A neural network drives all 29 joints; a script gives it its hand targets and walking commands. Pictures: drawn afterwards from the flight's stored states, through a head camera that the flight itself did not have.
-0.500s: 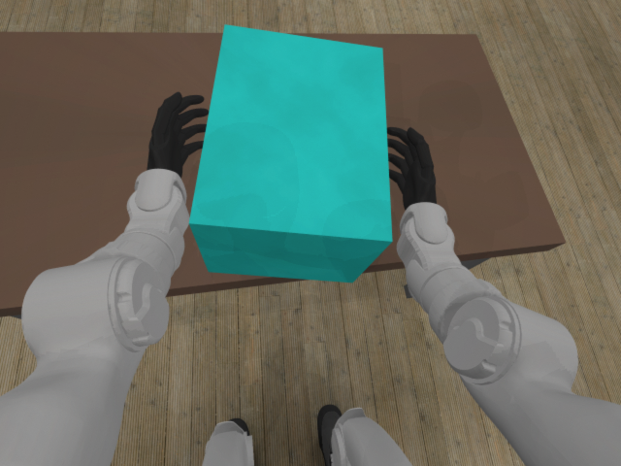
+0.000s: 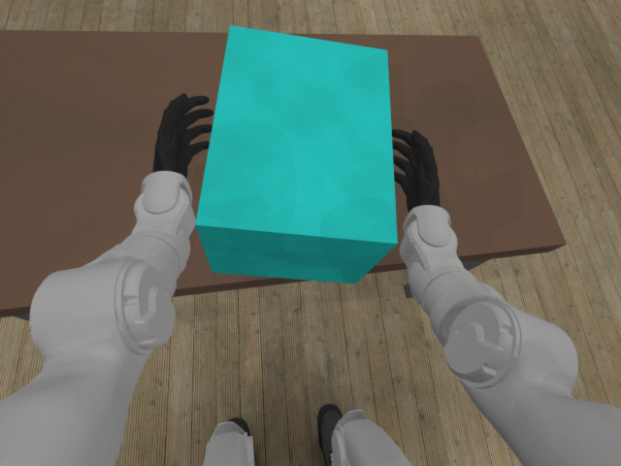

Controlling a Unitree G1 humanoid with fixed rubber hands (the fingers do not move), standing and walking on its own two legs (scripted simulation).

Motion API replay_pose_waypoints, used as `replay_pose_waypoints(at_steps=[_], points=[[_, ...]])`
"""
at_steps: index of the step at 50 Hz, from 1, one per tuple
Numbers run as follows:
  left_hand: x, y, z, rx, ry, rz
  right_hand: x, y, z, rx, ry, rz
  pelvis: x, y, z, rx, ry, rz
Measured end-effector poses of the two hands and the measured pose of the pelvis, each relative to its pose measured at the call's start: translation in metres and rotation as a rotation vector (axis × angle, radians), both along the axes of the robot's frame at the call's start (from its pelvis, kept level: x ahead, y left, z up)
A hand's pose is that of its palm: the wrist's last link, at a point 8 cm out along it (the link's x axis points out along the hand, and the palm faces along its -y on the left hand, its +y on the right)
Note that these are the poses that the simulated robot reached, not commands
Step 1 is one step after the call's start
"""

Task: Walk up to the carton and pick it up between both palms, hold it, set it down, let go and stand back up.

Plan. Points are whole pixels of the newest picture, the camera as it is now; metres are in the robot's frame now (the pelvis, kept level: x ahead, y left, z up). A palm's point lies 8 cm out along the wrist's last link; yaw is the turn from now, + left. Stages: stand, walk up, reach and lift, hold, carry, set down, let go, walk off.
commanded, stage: reach and lift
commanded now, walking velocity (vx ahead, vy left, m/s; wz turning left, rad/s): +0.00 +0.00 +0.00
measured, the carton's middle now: (297, 164) +0.53 -0.01 -0.05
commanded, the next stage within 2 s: none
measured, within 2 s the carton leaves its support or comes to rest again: leaves its support in 1.58 s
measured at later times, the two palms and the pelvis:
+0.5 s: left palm (175, 162) +0.50 +0.15 +0.00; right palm (422, 201) +0.44 -0.16 +0.00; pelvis +0.00 +0.00 +0.00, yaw +0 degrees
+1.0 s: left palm (177, 169) +0.49 +0.14 +0.00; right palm (425, 211) +0.43 -0.17 +0.00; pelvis +0.00 +0.00 +0.01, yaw +0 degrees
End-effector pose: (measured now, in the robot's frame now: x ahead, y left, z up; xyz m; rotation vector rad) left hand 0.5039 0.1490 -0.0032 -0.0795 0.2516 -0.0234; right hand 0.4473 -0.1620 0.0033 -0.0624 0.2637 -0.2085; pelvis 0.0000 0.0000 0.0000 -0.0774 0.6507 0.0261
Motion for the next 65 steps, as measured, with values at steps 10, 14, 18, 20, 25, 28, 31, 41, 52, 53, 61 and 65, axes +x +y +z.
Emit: replay_pose_waypoints(at_steps=[10,14,18,20,25,28,31,41,52,53,61,65], points=[[0.0,0.0,0.0,0.008,-0.002,-0.002,0.0,0.0,0.0,-0.001,0.0,-0.001,0.0,0.0,0.0,0.0,0.0,0.0],[0.0,0.0,0.001,0.023,-0.006,-0.006,0.0,0.0,0.0,-0.005,-0.001,-0.002,0.0,0.0,0.0,0.0,0.0,0.0],[0.0,-0.001,0.002,0.04,-0.011,-0.014,-0.002,0.0,-0.001,-0.012,-0.009,-0.003,0.0,0.0,0.0,0.0,0.0,0.0],[0.0,-0.002,0.002,0.041,-0.012,-0.015,-0.004,-0.001,-0.001,-0.016,-0.016,-0.003,0.0,0.0,0.0,0.0,0.0,0.0],[0.0,-0.003,0.003,0.061,-0.026,-0.029,-0.008,-0.002,-0.002,-0.022,-0.039,-0.006,-0.001,0.0,0.001,0.0,0.003,0.0],[-0.001,-0.004,0.004,0.071,-0.033,-0.034,-0.01,-0.002,-0.002,-0.021,-0.048,-0.008,-0.001,-0.001,0.003,0.001,0.007,0.0],[-0.003,-0.004,0.003,0.077,-0.022,-0.037,-0.012,-0.003,-0.003,-0.021,-0.043,-0.009,-0.002,-0.001,0.004,0.001,0.01,0.0],[-0.009,-0.005,0.005,0.118,-0.023,-0.038,-0.017,-0.004,-0.005,-0.003,-0.053,-0.013,0.0,-0.003,0.009,0.004,0.009,0.001],[-0.015,-0.006,0.007,0.149,-0.019,-0.034,-0.021,-0.004,-0.006,0.017,-0.054,-0.019,-0.002,-0.005,0.011,0.007,-0.001,0.002],[-0.016,-0.007,0.007,0.15,-0.017,-0.033,-0.022,-0.004,-0.005,0.017,-0.053,-0.019,-0.002,-0.005,0.011,0.007,-0.002,0.002],[-0.022,-0.008,0.008,0.158,-0.013,-0.026,-0.026,-0.005,-0.005,0.032,-0.041,-0.027,-0.002,-0.005,0.011,0.008,-0.008,0.002],[-0.026,-0.008,0.009,0.167,-0.007,-0.016,-0.027,-0.005,-0.004,0.04,-0.022,-0.036,-0.002,-0.005,0.011,0.008,-0.01,0.002]])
